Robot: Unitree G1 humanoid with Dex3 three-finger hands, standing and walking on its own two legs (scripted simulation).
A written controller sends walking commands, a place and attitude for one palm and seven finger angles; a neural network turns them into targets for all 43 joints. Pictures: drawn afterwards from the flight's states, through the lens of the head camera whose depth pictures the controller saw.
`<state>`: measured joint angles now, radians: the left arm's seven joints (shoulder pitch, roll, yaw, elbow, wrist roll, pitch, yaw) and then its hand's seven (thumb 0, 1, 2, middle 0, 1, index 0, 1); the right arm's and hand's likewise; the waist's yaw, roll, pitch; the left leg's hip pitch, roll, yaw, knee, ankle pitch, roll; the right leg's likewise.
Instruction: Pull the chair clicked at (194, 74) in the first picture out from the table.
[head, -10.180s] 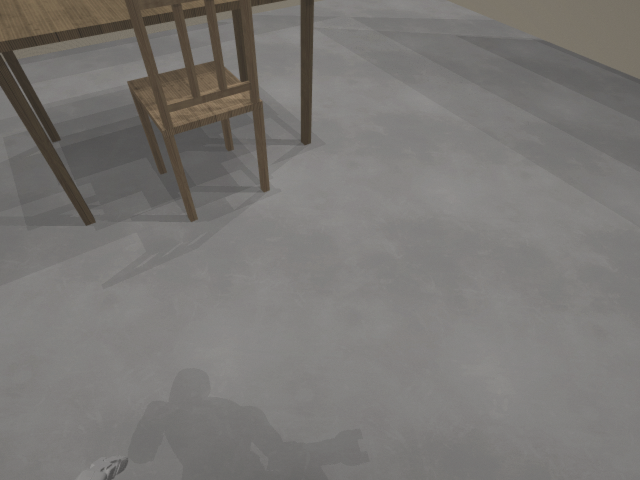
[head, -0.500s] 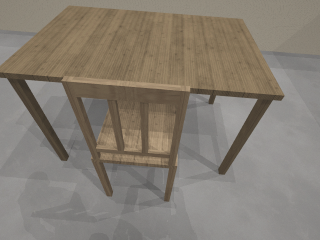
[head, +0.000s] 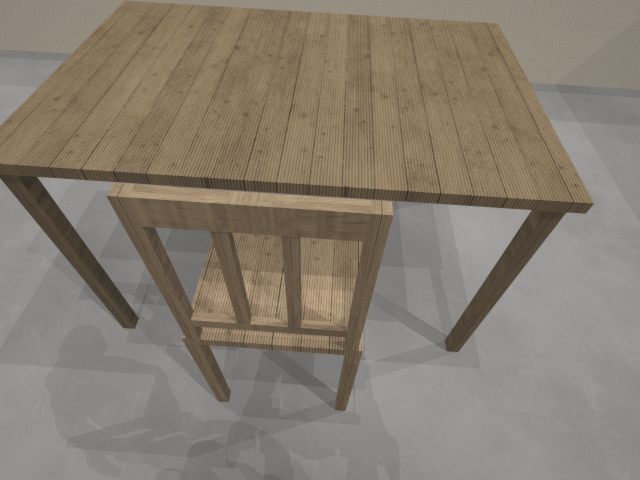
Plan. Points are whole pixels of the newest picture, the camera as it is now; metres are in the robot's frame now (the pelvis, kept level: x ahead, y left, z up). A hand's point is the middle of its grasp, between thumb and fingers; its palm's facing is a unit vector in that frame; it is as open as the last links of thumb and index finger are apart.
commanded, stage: come to a stop and stand still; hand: left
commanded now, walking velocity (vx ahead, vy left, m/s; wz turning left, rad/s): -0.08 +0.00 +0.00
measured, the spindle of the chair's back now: (234, 280) +0.43 +0.18 -0.09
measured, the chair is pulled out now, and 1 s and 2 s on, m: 0.00 0.00 0.00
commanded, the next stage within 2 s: look again from close up in 0.86 s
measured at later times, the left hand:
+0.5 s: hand out of the picture +0.05 +0.18 -0.19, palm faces +0.04 -0.97 -0.25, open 7.4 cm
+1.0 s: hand out of the picture -0.01 +0.15 -0.17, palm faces +0.03 -0.97 -0.25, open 7.3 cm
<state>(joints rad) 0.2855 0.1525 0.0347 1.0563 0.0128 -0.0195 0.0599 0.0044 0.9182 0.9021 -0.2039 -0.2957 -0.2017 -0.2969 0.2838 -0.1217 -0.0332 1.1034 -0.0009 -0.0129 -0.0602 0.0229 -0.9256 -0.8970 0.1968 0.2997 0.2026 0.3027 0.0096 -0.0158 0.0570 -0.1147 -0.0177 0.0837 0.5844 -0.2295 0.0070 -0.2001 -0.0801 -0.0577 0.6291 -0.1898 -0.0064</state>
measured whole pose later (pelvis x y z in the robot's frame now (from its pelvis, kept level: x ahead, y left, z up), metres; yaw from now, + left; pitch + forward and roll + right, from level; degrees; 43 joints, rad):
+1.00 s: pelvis -0.02 -0.03 -0.01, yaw +1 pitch -1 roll +2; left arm 0.27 0.14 -0.01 1.10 0.00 -0.02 0.03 0.00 0.92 0.90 -0.21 -0.30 -0.20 -0.30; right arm 0.37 -0.16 0.01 1.12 -0.01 -0.01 -0.03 0.01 -0.91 -0.90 0.19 0.30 0.20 0.30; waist -0.02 0.06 0.04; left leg -0.13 -0.02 0.03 0.41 -0.25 0.00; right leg -0.25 0.00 0.02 0.49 -0.22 -0.02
